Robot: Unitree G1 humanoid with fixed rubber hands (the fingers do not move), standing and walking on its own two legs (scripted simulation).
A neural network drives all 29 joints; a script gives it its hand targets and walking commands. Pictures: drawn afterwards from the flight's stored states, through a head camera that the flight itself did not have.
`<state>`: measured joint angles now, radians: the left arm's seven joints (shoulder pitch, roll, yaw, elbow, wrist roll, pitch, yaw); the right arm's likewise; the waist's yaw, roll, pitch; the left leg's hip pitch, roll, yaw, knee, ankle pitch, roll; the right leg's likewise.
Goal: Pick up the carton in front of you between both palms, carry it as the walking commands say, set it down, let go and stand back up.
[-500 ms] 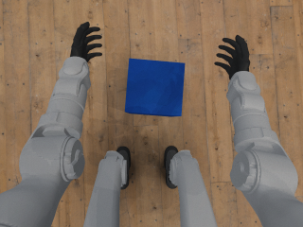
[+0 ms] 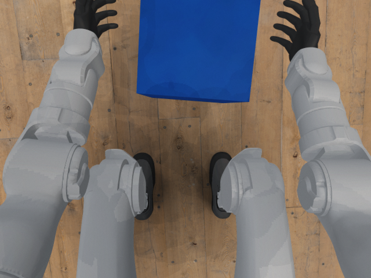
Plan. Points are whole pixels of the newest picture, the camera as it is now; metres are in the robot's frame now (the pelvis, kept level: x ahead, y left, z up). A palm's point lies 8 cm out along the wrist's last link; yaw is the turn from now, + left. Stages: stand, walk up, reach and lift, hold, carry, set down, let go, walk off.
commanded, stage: reach and lift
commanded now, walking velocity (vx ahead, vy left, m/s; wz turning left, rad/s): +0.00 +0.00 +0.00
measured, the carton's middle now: (193, 56) +0.52 -0.02 -0.29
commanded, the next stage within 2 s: none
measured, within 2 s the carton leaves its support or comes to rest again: leaves its support in 1.04 s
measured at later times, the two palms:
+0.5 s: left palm (107, 37) +0.54 +0.15 -0.22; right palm (279, 53) +0.51 -0.20 -0.22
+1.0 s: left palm (120, 34) +0.54 +0.13 -0.22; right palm (269, 47) +0.52 -0.17 -0.21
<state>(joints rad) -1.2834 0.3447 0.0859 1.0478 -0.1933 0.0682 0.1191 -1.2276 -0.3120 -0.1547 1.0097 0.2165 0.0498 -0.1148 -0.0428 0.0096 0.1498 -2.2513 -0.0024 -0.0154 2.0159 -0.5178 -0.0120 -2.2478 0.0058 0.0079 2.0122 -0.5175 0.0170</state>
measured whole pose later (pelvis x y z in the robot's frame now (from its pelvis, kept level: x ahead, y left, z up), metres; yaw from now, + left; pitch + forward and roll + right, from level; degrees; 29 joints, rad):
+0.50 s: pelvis +0.00 +0.00 -0.04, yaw -1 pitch +39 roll -1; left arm -1.38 0.36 0.00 1.16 -0.24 0.00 0.11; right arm -1.32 -0.30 -0.07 1.12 0.28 -0.01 -0.14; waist -0.05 -0.01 0.29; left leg -2.30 0.00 -0.02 2.18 -0.56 -0.01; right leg -2.30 0.02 0.00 2.17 -0.55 0.02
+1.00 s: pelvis -0.01 +0.00 -0.05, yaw -1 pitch +37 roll -1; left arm -1.49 0.29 0.02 1.23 -0.19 0.05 0.16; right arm -1.42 -0.26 -0.12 1.15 0.22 0.06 -0.17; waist -0.04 -0.01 0.31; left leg -2.31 0.00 -0.02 2.19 -0.52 -0.01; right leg -2.31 0.02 0.01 2.17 -0.51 0.03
